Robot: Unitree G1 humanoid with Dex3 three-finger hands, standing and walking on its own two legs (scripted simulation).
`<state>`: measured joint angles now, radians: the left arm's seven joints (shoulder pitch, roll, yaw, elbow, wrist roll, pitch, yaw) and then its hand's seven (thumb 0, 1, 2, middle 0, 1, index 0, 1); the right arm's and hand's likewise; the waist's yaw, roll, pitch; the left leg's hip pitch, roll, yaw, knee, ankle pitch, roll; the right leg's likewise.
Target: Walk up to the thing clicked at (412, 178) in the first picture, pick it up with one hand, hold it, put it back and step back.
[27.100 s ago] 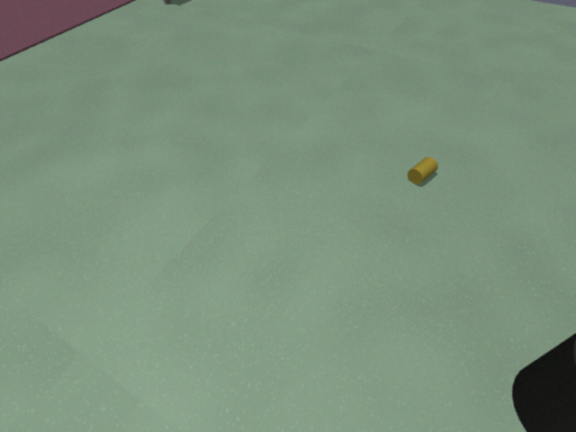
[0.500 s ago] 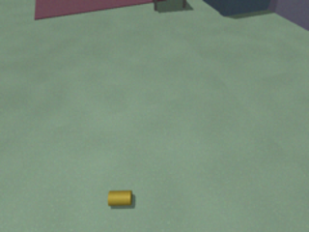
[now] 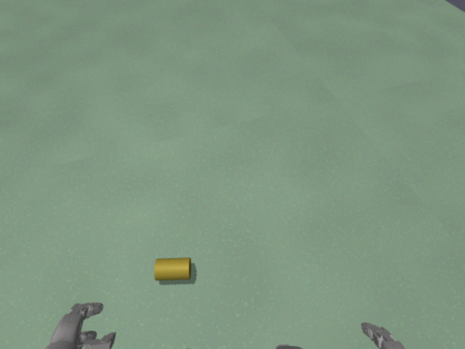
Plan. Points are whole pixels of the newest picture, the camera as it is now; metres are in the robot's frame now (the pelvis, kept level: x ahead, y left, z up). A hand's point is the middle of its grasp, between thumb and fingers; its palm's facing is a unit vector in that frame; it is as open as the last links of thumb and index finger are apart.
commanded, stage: rise first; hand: left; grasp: from above
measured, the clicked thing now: (173, 268) +0.48 +0.23 -0.71
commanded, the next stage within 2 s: none
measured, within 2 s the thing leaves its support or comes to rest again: neither
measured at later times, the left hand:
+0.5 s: hand out of the picture +0.15 +0.26 -0.20, palm faces -0.14 -0.89 -0.43, open 14.2 cm
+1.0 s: hand (116, 335) +0.20 +0.28 -0.32, palm faces -0.40 -0.65 -0.65, open 14.3 cm
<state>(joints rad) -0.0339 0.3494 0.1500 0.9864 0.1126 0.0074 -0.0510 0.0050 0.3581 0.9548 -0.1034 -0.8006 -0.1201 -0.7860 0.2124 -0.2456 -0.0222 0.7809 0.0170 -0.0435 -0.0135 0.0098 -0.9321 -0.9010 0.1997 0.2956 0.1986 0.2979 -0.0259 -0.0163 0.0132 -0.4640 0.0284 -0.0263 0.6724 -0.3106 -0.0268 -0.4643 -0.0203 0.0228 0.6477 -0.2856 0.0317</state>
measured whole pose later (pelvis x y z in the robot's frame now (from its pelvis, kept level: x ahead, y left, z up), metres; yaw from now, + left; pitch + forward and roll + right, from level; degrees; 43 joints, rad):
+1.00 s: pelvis -0.02 +0.00 -0.18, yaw +0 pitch +29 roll -2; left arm 0.02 0.45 0.13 0.55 0.52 -0.02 0.01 0.00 -0.58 0.99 -0.10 -1.02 -0.10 -1.03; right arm 0.10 -0.29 -0.05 0.57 -0.01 -0.19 0.02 0.01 -0.94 -0.90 0.20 0.30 0.20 0.30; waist -0.04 0.00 -0.17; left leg -1.47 0.01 -0.08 1.64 -0.68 -0.04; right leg -1.46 -0.02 0.01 1.61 -0.66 0.04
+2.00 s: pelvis -0.07 +0.02 -0.40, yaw -5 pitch +34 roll -9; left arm -0.90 0.75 0.08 1.35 1.32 -0.29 0.32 0.00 -0.49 0.99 -0.11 -0.94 -0.11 -0.94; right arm 0.14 -0.26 0.01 0.73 -0.11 -0.01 0.13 0.01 -0.90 -0.89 0.20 0.30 0.20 0.30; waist -0.20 0.00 -0.08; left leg -2.25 -0.05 -0.14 2.33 -0.69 -0.01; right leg -2.17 0.00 0.00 2.22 -0.67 0.06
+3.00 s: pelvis -0.06 +0.02 -0.42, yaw -7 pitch +35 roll -10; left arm -1.00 0.83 0.11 1.48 1.32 -0.28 0.39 0.00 -0.54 1.02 -0.09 -1.00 -0.09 -1.01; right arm 0.14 -0.28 0.08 0.72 -0.15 -0.01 0.15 0.00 -0.91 -0.90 0.20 0.30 0.20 0.30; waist -0.26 -0.01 -0.03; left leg -2.31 -0.04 -0.18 2.41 -0.72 -0.03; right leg -2.24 0.02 -0.02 2.29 -0.68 0.07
